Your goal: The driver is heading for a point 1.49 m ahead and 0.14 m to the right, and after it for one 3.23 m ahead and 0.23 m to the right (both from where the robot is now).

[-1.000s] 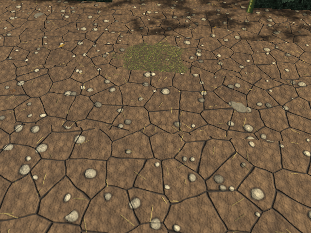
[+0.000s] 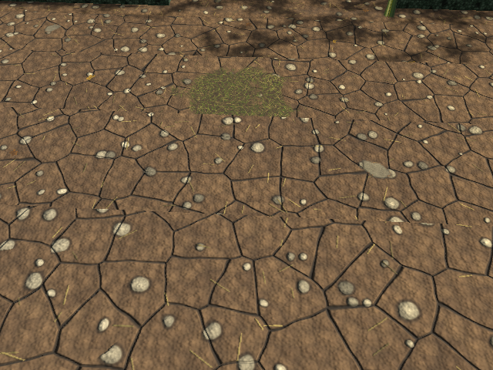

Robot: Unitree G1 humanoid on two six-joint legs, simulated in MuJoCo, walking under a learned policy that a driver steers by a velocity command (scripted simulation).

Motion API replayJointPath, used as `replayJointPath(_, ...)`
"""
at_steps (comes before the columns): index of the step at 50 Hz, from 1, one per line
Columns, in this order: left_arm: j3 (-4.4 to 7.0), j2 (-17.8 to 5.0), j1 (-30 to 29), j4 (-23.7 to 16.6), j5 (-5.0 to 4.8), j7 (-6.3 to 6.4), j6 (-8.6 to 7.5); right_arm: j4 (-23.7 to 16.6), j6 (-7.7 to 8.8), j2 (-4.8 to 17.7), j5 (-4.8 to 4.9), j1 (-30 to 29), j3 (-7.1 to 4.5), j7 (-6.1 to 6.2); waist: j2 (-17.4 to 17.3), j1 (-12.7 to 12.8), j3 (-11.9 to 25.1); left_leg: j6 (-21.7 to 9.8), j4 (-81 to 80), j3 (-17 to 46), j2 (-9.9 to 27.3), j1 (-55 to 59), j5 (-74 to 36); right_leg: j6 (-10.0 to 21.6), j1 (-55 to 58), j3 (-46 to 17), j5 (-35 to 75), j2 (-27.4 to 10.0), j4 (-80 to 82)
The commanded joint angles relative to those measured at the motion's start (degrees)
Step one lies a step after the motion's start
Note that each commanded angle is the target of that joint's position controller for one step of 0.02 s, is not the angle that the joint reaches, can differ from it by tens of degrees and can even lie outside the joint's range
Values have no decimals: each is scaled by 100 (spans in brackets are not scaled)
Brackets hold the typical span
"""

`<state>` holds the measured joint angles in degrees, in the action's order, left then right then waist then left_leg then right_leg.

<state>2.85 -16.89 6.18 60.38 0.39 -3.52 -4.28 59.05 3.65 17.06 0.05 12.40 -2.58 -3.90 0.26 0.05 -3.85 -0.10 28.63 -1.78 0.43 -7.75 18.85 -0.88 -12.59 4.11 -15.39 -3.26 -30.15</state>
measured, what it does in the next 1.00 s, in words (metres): walks ahead: left foot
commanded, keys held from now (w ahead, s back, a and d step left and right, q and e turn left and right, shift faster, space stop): no key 0.02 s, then w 0.98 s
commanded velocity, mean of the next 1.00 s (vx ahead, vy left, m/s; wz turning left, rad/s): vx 0.37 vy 0.00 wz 0.00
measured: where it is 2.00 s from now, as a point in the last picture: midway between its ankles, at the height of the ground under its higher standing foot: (272, 227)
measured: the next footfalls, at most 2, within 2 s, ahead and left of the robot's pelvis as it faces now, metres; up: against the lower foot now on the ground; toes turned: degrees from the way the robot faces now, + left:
left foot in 0.62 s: +0.29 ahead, +0.10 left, +0.00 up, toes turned +1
right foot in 1.06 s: +0.60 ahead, -0.15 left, -0.16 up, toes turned -4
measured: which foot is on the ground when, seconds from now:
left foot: down 0.00-0.26, up 0.28-0.60, down 0.62-1.00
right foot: down 0.00-0.64, up 0.66-1.00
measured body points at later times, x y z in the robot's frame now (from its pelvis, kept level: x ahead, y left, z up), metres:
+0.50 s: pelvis +0.13 -0.03 +0.01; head +0.14 -0.02 +0.46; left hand +0.04 +0.18 -0.14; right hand +0.28 -0.26 -0.12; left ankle +0.24 +0.11 -0.69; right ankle +0.03 -0.12 -0.74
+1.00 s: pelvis +0.41 -0.02 -0.09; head +0.42 -0.03 +0.36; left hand +0.61 +0.18 -0.19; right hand +0.30 -0.21 -0.24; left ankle +0.25 +0.10 -0.74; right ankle +0.57 -0.15 -0.81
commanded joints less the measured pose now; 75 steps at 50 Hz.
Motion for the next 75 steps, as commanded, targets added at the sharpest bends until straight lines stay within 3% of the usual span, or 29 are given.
replayJointPath(1, 122, -779, -67, -194, -9, 16, -61, -129, 48, 775, 6, 200, -133, 13, -9, -2, 266, -173, -452, 133, 137, -329, -1283, 167, 285, -63, 1098, -45, 323)
replayJointPath(4, 287, -1073, 180, -157, 199, 154, -47, -14, 36, 1076, -236, 657, -286, 145, -242, -110, -277, -777, -966, 685, 432, -515, 1640, 490, -314, -172, -1641, 6, 381)
replayJointPath(9, 108, -234, -410, -534, 233, 327, -228, -39, 135, 612, -196, 833, -133, 413, -709, -292, -591, -1617, -1883, 2264, 1834, 552, 1657, 690, -1095, -102, -812, 168, -273)
replayJointPath(12, 178, -392, 755, -239, 238, 275, -354, -298, -14, 864, -361, -60, -164, 318, -416, 431, -377, -1321, -1019, 1078, 1018, -770, 981, 714, 1196, 22, -133, 348, 403)
replayJointPath(14, 274, -889, 3061, 288, 389, 325, -428, -574, 86, 239, -584, -402, -33, 129, 1374, 1163, 250, -505, 2512, 146, -354, -3014, 1023, 1877, 3493, -3119, 334, -1199, 1424)
replayJointPath(15, 180, -824, 3599, 365, 519, 271, -440, -613, 258, 46, -452, -508, 2, 64, 942, 1399, -253, -658, 3657, 1206, -386, -4441, 1535, 2216, 3924, -3941, 542, -1929, 1985)
replayJointPath(17, -13, -299, 2335, 85, 502, 215, -421, -601, 417, 306, -390, -484, -70, 173, 35, 665, -577, -824, 4135, 1149, 161, -4399, 551, 1922, 3045, -2827, 638, -1833, 2048)
replayJointPath(20, -280, 216, 1634, -190, 413, 334, -304, -565, 188, -94, -549, -207, 4, 214, 182, -2, -540, -779, 3016, 626, 566, -2834, -400, 1472, 1444, -1398, 1452, -1092, 2496)
replayJointPath(26, -250, -249, 2288, -41, 475, -30, -235, -1015, 81, -191, -418, -1151, 75, 14, 478, 74, -555, -299, 1366, -4, 158, -1398, -1314, 1436, 27, -679, 1493, -842, 2426)
replayJointPath(27, -265, -198, 2193, -118, 732, -27, -232, -837, 140, -170, -527, -493, 42, 12, 458, -190, -439, -353, 2340, 118, 169, -835, -2079, 1328, -290, -604, 1988, -914, 2057)
replayJointPath(30, -187, -306, 1720, -325, 626, 99, -263, -437, 231, 473, -501, 1281, -308, 104, 155, -950, 39, -467, 2182, -422, -252, 682, -1150, 1144, -680, -130, 3219, -563, -148)
replayJointPath(31, -81, -529, 1668, -304, 584, 9, -253, -161, 303, 568, -451, 2277, -399, 163, -216, -1378, 263, -621, 1640, -441, -410, 1962, -998, 1027, -1629, -31, 3180, -192, -1912)
replayJointPath(33, -292, 678, 2525, -332, 602, -248, -305, -214, 367, 553, -550, 2932, -163, 199, -1408, -1000, 1593, -2778, 205, 3052, 1513, 3008, -2809, 723, -3149, -730, -2287, 1061, -6284)
replayJointPath(34, -239, 592, 1277, -1027, 304, -215, -324, -214, 539, 382, -587, 2600, -139, 159, -1163, -1154, 201, -2705, -715, 4333, 1991, 1690, -542, 891, -4466, -1384, -1898, 833, -6430)
replayJointPath(35, -104, 117, 853, -1126, 340, -24, -290, -339, 571, 59, -392, 1582, -23, 120, -369, -712, -501, -2497, -686, 4281, 2146, 353, 634, 888, -4473, -1520, -1041, 313, -6282)
replayJointPath(37, -188, 253, 1232, -1100, 530, 159, -134, -554, 444, -497, -487, 575, 225, 115, 347, -110, -396, -2366, -727, 3284, 1856, -1497, 696, 749, -3660, -1566, -52, -57, -5502)
replayJointPath(40, -376, 669, 1561, -1256, 847, 126, 103, -636, 522, -609, -517, 152, 337, 362, -118, 370, -69, -1603, -332, 1408, 683, -3081, 785, 632, -2162, -907, 1646, -193, -3725)
replayJointPath(43, -409, 451, 759, -1502, 672, -15, -45, -502, 738, -497, -525, 1172, 386, 663, 86, -328, 128, -1089, 841, 516, 56, -2691, 818, 256, -1914, -607, 5068, -298, -1085)
replayJointPath(45, -376, 217, 57, -1792, 451, -27, 95, -262, 655, -54, -483, 1926, 347, 472, -260, -482, -157, -1190, 702, 846, 305, -3206, 1337, 122, -928, -168, 4421, -66, -643)
replayJointPath(51, -359, -165, -391, -1773, 563, 71, 141, 37, 289, 41, -262, 2727, 406, 284, 29, -728, -626, -1216, 1852, 2019, 778, -588, 1136, 344, -1189, -604, 3804, -454, 1540)
replayJointPath(53, -41, -609, 1743, -1186, 408, 182, 35, 23, 99, 281, -539, 2406, 348, 7, 203, 398, -95, -796, 3716, 1411, 451, -1626, -385, 649, 1681, -93, 4065, -291, 1364)
replayJointPath(54, 136, -879, 3295, -920, 413, 94, 12, 398, 113, -690, -636, 3618, 519, -202, 1400, 558, 1794, -179, 6188, 734, -321, -3340, 690, 1899, 5260, -684, 6344, -1049, -960)
replayJointPath(55, 150, -900, 3739, -693, 503, -23, 77, 15, 123, -443, -436, 3014, 492, -290, 1267, 906, 2404, 26, 7757, 542, -591, -4244, 2510, 2387, 5793, -1728, 6003, -1794, -913)
replayJointPath(56, 165, -843, 3778, -597, 590, -20, 148, -443, 155, -107, -333, 1832, 349, -272, 687, 1131, 1548, -1, 8159, 561, -539, -5191, 2350, 2060, 5119, -2106, 4383, -1676, -277)
replayJointPath(57, 241, -1083, 2967, -721, 375, -10, 126, -896, 260, -153, -279, 1152, 354, -192, 713, 850, 613, -116, 7945, 423, -133, -6331, 1591, 2102, 3918, -2882, 649, -1831, 659)
replayJointPath(60, -357, 569, 1378, -1172, 447, 68, -122, -835, 318, -227, -485, 692, 358, 206, -372, -7, -296, -438, 3916, 958, 1034, -4109, -1446, 2113, 42, -2065, 941, -1695, 2222)
replayJointPath(62, -304, 278, 1518, -1034, 235, 161, -260, -873, 127, -493, -538, 634, 398, 154, 277, -149, -71, -416, 2901, 565, 911, -3395, -1750, 2038, -273, -1617, 1088, -1211, 2228)
replayJointPath(65, -71, -393, 1422, -1007, 291, 2, -301, -1167, 4, -455, -407, 106, 487, 41, 103, -111, 70, -248, 1147, 228, 555, -2326, -1829, 1888, -566, -1147, 2627, -1053, 2078)
replayJointPath(75, 57, -417, 2159, -583, 410, 17, -128, -1574, 164, 513, -222, -1161, 59, 125, 331, -82, 236, -796, 227, -207, -155, -957, -2130, 982, 1110, -549, 3972, -851, 899)
Velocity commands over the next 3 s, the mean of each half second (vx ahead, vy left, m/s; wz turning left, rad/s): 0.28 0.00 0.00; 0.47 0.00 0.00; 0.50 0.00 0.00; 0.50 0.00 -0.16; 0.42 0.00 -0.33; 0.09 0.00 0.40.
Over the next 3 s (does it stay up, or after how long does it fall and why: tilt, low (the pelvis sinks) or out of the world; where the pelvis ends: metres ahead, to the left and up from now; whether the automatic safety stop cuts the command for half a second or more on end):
stays up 1.50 -0.18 -0.32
